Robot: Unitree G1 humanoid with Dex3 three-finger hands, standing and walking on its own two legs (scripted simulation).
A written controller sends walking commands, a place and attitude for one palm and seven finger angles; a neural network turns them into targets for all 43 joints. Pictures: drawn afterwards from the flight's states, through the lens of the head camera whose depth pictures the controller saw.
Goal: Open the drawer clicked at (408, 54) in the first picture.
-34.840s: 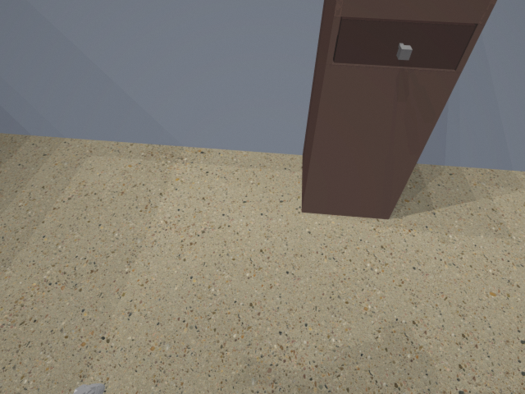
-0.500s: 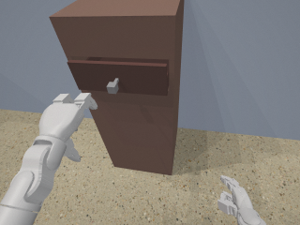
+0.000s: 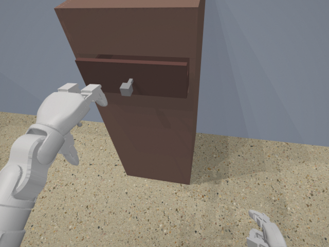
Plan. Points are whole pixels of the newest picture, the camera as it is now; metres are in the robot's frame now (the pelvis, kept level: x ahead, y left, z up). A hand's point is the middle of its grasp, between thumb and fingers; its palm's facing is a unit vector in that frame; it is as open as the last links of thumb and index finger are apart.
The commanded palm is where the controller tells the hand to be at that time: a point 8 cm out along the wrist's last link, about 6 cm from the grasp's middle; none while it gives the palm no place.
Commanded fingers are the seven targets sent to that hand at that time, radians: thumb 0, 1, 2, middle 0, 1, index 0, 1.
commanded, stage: raise the hand with hooked fingers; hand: left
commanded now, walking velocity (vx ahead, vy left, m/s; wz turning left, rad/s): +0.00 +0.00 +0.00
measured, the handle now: (128, 86) +0.58 +0.21 +0.07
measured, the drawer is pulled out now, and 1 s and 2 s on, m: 0.04 0.04 0.04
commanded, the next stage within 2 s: move the hooked fingers above the handle in 0.10 s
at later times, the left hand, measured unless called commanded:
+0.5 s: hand (89, 113) +0.35 +0.23 +0.16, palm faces +0.06 -0.05 -1.00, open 13.8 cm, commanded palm +0.33 +0.24 +0.23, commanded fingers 0.00 -0.50 0.30 -0.30 -1.20 -0.30 -1.20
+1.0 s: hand (101, 99) +0.42 +0.23 +0.15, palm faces +0.03 -0.04 -1.00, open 13.8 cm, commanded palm +0.40 +0.23 +0.21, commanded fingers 0.00 -0.50 0.30 -0.30 -1.20 -0.30 -1.20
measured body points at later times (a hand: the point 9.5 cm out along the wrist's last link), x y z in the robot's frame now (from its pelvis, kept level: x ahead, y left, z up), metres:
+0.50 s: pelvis +0.01 -0.01 +0.00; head +0.02 -0.04 +0.45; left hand +0.34 +0.23 +0.22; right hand +0.22 -0.22 -0.10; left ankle +0.03 +0.11 -0.74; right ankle +0.01 -0.13 -0.74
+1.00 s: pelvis +0.03 -0.01 +0.00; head +0.06 -0.04 +0.44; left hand +0.41 +0.23 +0.20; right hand +0.18 -0.26 -0.13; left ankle +0.03 +0.11 -0.74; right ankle +0.01 -0.13 -0.74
